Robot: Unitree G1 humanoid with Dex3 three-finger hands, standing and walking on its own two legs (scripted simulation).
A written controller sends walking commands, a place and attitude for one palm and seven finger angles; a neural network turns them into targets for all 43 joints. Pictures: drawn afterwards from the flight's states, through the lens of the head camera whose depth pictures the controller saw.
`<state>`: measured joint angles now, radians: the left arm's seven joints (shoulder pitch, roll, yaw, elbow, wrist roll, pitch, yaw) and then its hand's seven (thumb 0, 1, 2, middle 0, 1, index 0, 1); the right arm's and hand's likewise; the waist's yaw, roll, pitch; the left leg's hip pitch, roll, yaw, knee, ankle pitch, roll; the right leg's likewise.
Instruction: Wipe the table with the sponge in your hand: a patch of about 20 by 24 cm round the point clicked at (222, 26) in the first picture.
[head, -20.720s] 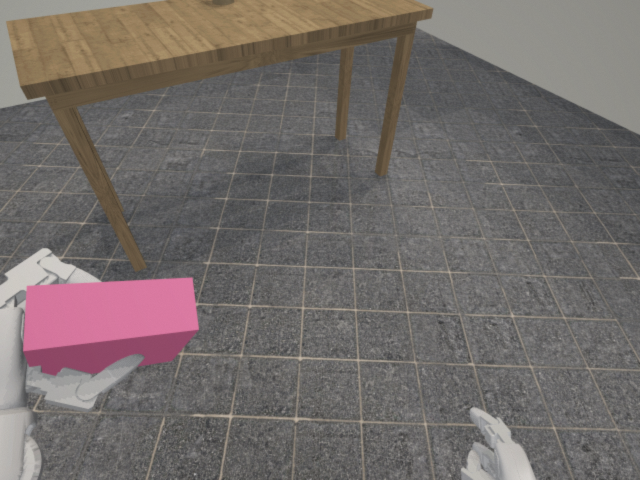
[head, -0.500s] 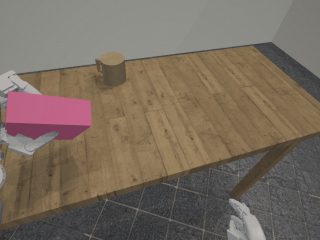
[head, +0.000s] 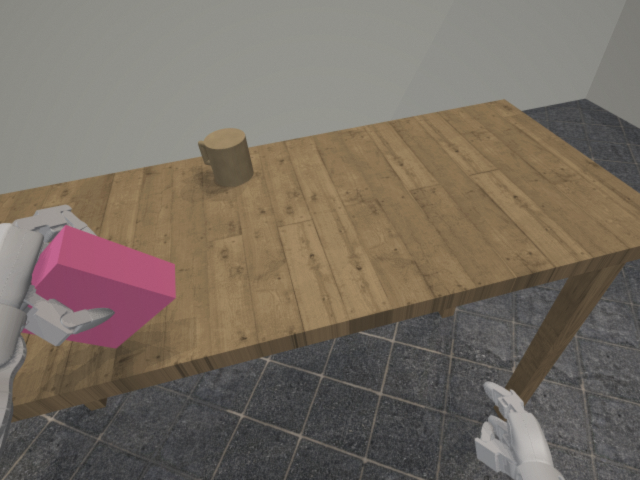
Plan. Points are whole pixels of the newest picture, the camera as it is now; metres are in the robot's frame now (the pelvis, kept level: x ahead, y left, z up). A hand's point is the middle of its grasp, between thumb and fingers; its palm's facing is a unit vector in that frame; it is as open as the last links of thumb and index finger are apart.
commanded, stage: turn the palm down, sponge in hand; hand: left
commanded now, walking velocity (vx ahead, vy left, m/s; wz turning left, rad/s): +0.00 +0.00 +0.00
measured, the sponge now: (112, 298) +0.26 +0.28 +0.13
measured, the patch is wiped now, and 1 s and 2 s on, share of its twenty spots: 0.00 0.00 0.00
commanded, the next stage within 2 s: move the sponge above the wiping area in 1.58 s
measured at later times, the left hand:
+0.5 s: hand (102, 270) +0.26 +0.28 +0.18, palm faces +0.15 -0.37 -0.92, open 9.5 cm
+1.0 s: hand (65, 267) +0.25 +0.30 +0.20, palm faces +0.19 -0.14 -0.97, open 9.5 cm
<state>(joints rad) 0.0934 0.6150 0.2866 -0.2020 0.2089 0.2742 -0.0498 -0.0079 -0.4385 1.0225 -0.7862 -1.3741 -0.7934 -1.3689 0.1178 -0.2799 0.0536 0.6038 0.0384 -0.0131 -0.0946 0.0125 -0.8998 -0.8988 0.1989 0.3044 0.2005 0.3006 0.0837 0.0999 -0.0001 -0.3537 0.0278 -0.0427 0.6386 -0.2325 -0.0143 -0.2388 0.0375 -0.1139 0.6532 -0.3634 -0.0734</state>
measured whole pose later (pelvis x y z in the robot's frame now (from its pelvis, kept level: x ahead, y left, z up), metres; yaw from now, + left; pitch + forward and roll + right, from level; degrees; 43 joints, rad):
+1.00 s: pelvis +0.00 +0.05 +0.01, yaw -2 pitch -5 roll +0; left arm 0.05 0.68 -0.04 -0.48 0.72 0.44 -0.14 -0.01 -0.44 1.02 -0.79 -1.37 -0.80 -1.37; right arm -0.01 -0.26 0.08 0.63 0.05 0.03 -0.09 0.01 -0.90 -0.90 0.20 0.30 0.15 0.28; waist 0.15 0.10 0.02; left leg -0.26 -0.02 0.02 0.51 -0.17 0.03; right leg -0.17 -0.02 -0.04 0.55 -0.30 -0.01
